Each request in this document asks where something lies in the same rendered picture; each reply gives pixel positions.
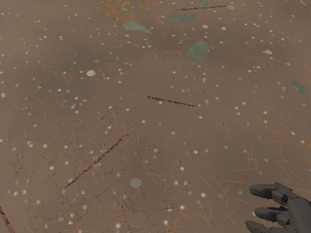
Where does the robot right hand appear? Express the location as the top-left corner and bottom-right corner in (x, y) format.
(245, 182), (311, 233)

